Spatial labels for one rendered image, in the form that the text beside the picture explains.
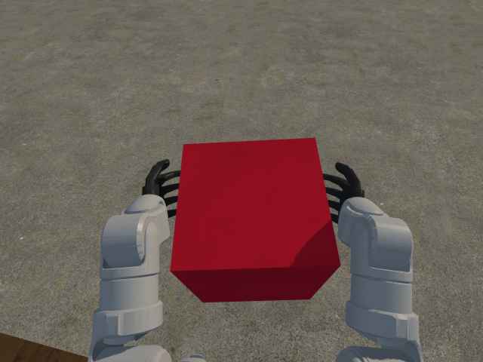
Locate robot left forearm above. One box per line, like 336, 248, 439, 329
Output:
88, 195, 171, 362

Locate robot right hand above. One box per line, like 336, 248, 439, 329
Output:
323, 162, 365, 224

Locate robot left upper arm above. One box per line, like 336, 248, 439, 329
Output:
94, 345, 172, 362

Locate robot right forearm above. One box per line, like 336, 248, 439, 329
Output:
337, 197, 423, 362

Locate robot left hand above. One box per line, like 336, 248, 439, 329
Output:
142, 159, 180, 218

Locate carton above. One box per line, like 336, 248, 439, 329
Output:
170, 138, 340, 302

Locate robot right upper arm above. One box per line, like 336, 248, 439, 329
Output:
335, 345, 415, 362

